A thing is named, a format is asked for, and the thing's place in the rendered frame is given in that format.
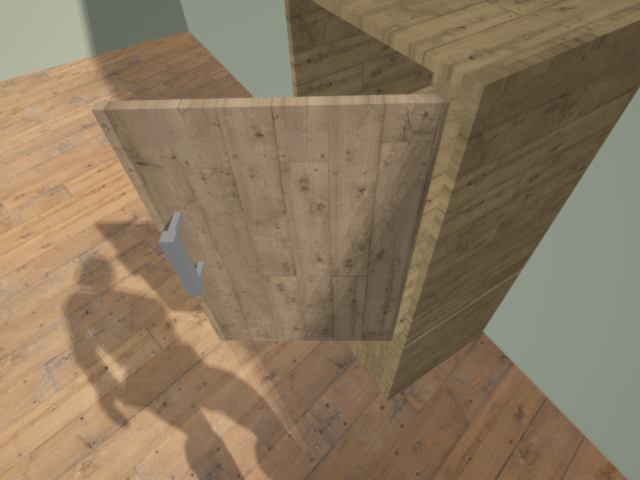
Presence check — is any cupboard door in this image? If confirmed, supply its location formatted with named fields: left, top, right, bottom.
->
left=92, top=93, right=450, bottom=341

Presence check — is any handle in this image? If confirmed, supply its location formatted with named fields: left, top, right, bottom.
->
left=159, top=212, right=205, bottom=296

